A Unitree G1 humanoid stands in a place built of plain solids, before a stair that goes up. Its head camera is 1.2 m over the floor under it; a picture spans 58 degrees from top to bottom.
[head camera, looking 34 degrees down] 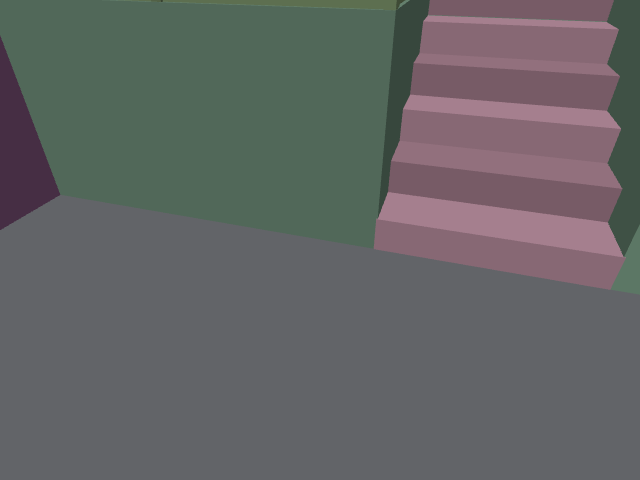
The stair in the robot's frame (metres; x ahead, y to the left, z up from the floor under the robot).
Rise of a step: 0.17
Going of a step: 0.28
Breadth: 1.02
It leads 17 degrees to the right of straight ahead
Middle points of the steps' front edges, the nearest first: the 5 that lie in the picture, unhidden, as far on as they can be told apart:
1.55 -0.74 0.17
1.82 -0.83 0.34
2.08 -0.91 0.51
2.35 -0.99 0.68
2.62 -1.07 0.85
